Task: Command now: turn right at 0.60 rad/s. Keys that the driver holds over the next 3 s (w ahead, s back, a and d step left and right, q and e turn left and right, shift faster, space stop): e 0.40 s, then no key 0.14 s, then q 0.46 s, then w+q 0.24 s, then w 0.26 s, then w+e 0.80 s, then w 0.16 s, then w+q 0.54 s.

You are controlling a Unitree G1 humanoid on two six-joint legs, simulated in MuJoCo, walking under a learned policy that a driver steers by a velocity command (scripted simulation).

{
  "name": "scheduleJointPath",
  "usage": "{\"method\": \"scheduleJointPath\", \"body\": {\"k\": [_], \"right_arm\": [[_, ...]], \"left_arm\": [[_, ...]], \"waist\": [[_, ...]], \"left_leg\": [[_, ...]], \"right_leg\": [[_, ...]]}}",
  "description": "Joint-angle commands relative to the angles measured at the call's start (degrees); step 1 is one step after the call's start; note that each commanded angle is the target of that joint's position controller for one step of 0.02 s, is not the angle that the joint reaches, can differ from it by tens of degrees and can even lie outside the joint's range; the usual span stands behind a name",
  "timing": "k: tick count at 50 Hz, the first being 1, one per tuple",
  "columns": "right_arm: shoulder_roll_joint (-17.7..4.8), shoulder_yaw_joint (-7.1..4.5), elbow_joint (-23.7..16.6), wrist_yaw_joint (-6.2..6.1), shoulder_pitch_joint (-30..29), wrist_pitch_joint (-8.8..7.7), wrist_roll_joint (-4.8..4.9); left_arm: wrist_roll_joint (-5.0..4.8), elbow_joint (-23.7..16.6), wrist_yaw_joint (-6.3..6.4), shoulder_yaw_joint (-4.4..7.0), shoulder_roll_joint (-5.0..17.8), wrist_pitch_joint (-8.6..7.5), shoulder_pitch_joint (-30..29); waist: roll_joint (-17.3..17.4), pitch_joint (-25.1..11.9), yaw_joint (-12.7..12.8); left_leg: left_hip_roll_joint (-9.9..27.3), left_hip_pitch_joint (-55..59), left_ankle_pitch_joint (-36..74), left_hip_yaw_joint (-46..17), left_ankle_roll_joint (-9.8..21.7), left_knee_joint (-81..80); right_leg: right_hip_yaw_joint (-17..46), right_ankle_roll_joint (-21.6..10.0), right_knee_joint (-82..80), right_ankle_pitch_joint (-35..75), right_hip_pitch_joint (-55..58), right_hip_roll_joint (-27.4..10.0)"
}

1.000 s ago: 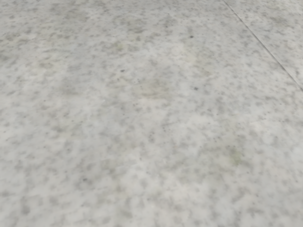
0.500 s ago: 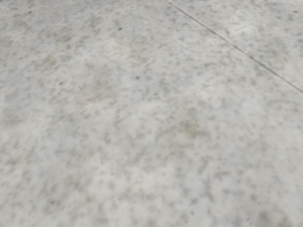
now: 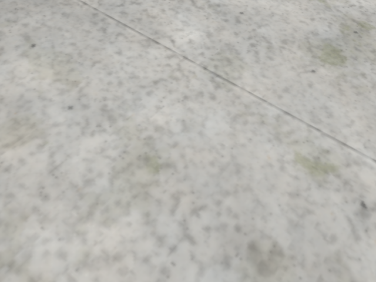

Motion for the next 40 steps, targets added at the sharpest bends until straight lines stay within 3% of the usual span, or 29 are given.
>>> {"method": "scheduleJointPath", "body": {"k": [1, 9, 11, 12, 13, 14, 15, 16, 17, 18, 20, 22, 27, 32, 34, 37, 38, 39, 40], "right_arm": [[-9.12, -2.71, -2.05, -0.16, 2.61, -0.91, -0.08], [-11.51, -4.05, -0.66, 1.43, 2.78, -0.96, -0.58], [-12.21, -4.37, -0.30, 1.71, 2.75, -0.68, -0.25], [-12.33, -4.43, -0.21, 1.75, 2.09, -0.45, 0.27], [-11.96, -4.42, 0.26, 1.80, 2.83, -0.27, 0.56], [-9.61, -3.89, -0.08, 2.07, 5.24, -0.01, 0.21], [-5.27, -2.52, -4.63, 1.69, 2.69, 0.56, -0.29], [-8.18, -2.98, -4.08, 0.75, -0.08, 1.33, -0.42], [-8.52, -3.25, -3.46, 0.86, 0.02, 1.65, 0.37], [-8.91, -3.48, -2.52, 1.13, 0.70, 1.40, 0.78], [-9.85, -3.86, -1.29, 1.63, 2.64, 1.25, -0.47], [-9.11, -3.74, -0.39, 2.05, 4.28, 1.55, -0.26], [-7.75, -3.40, -0.26, 1.83, 2.08, 2.29, 0.06], [-4.84, -2.13, 2.16, 1.92, 2.36, 2.19, 0.52], [-5.67, -2.24, 2.81, 1.70, 2.54, 2.06, 0.92], [-5.86, -2.04, 3.59, 1.43, 4.63, 0.92, 0.98], [-6.90, -2.11, 3.62, 1.26, 4.74, 0.21, 0.59], [-9.77, -2.54, 3.46, 1.07, 5.69, -0.49, -0.10], [-14.42, -3.83, 3.61, 1.52, 4.98, -0.59, 0.79]], "left_arm": [[-0.12, -3.66, -0.47, 0.54, 3.60, -0.07, -1.31], [-0.86, -6.13, -1.03, -0.95, 1.46, 0.03, -4.58], [-0.93, -6.40, -0.92, -0.99, 1.54, -0.31, -3.85], [-0.56, -6.08, -0.72, -1.03, 1.28, -0.68, -2.36], [0.19, -5.60, -0.16, -0.88, 1.95, -1.31, -0.78], [1.17, -5.83, 0.54, 0.16, 6.66, -2.15, 0.45], [0.16, -6.79, 0.67, 2.10, 15.32, -2.40, 1.51], [-0.42, -5.60, 0.72, 2.25, 12.64, -2.38, 5.45], [-0.52, -5.52, 0.98, 1.06, 9.05, -2.27, 2.52], [-0.45, -5.99, 1.29, 0.26, 6.45, -1.99, -1.85], [-0.73, -6.52, 1.93, -0.33, 4.79, -2.04, -4.20], [-0.77, -6.17, 1.79, -0.53, 4.56, -2.42, -3.02], [-0.06, -4.07, 2.08, -1.03, 4.19, -3.00, 0.26], [1.27, -1.53, 2.89, -3.42, 0.73, -3.82, -0.89], [1.36, -0.41, 3.18, -3.28, 2.41, -3.89, -1.22], [0.19, 0.55, 3.91, -2.59, 4.57, -3.45, -2.52], [0.05, 0.67, 4.16, -2.43, 4.59, -3.54, -1.98], [0.19, -0.22, 4.26, -2.45, 3.80, -3.74, -1.71], [-0.06, -0.76, 4.20, -2.44, 2.26, -3.53, -1.11]], "waist": [[11.35, -3.93, -2.30], [14.15, -5.79, -2.72], [14.36, -6.31, -2.12], [13.21, -6.61, -0.66], [9.91, -7.03, 0.68], [-2.88, -7.24, 0.92], [-13.80, -5.57, 0.42], [-5.72, -7.83, 4.12], [-3.34, -4.80, 1.75], [-2.26, -2.59, -0.26], [-4.42, -3.95, -1.31], [-2.25, -6.47, -1.43], [-2.93, -5.13, 0.33], [-2.36, -4.90, 0.37], [-2.64, -4.03, 0.18], [-0.37, -3.72, -2.34], [1.17, -4.24, -2.36], [5.39, -5.51, -1.56], [12.32, -4.33, 0.30]], "left_leg": [[14.47, 9.61, 21.41, -9.13, 9.40, -5.40], [16.99, 5.86, 26.33, -3.39, 8.89, -1.52], [17.48, 5.13, 26.22, -2.50, 7.69, 1.18], [16.88, 3.20, 23.67, -0.81, 5.96, 4.19], [15.84, -0.71, 17.88, 1.41, 2.82, 8.98], [11.26, -10.66, 1.92, 6.19, -1.29, 22.23], [0.79, -23.87, -24.80, 5.81, -4.56, 30.69], [2.38, -22.93, -24.85, -1.83, -4.52, 38.18], [3.30, -23.44, -20.17, -3.25, -4.24, 39.95], [4.06, -22.69, -15.01, -4.01, -4.09, 38.19], [3.38, -21.20, -10.03, -3.25, -4.60, 38.34], [2.64, -20.06, -8.52, -2.78, -5.08, 38.90], [2.55, -20.02, -8.67, -2.86, -5.23, 31.87], [2.03, -7.62, -9.32, -2.66, -3.58, 17.83], [0.65, -4.45, -9.97, -2.36, -2.72, 14.20], [-0.08, -0.24, -2.58, -2.17, -1.31, 2.30], [1.68, 2.46, 3.29, -5.48, -0.68, -1.06], [7.09, 4.67, 12.51, -13.00, 0.82, -1.50], [13.44, 4.55, 25.90, -21.76, 6.10, -0.68]], "right_leg": [[-2.05, 1.18, -1.67, -0.49, -6.04, -1.53], [-8.36, -1.58, -20.20, -3.10, 6.51, -3.85], [-9.46, -2.82, -26.63, -1.04, 9.91, -3.47], [-9.89, -3.67, -33.19, 3.57, 13.72, -3.00], [-8.03, -4.53, -41.14, 10.73, 19.08, -2.98], [7.52, -6.71, -49.16, 14.02, 25.80, -12.76], [26.80, -15.90, -47.22, 38.69, 25.30, -27.74], [23.39, -20.39, -45.26, 39.28, 24.97, -26.92], [18.18, -19.64, -45.25, 36.46, 22.70, -23.06], [14.12, -16.96, -45.95, 32.41, 20.44, -18.70], [11.01, -14.85, -45.47, 35.65, 21.35, -14.38], [9.98, -14.89, -45.00, 38.99, 22.65, -14.27], [11.92, -15.25, -46.21, 34.43, 23.57, -14.92], [8.89, -14.01, -47.23, 28.88, 18.25, -14.78], [9.14, -13.85, -46.05, 28.86, 16.68, -15.31], [8.46, -12.37, -41.30, 31.98, 16.59, -15.37], [7.98, -10.57, -39.52, 29.40, 15.44, -14.38], [5.44, -8.79, -34.66, 25.12, 13.21, -11.07], [-1.48, -6.49, -30.36, 13.25, 8.28, -2.75]]}}
Next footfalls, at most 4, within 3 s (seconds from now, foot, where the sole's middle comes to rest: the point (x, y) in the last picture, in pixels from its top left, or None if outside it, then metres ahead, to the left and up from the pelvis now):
0.28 right None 0.01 -0.12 -0.78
0.78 left None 0.06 0.06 -0.78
1.10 right None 0.02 -0.16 -0.78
1.58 left None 0.28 0.08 -0.78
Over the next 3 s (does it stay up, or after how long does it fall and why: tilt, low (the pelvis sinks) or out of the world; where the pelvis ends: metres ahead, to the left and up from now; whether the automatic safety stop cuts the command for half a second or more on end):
stays up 0.92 -0.09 0.00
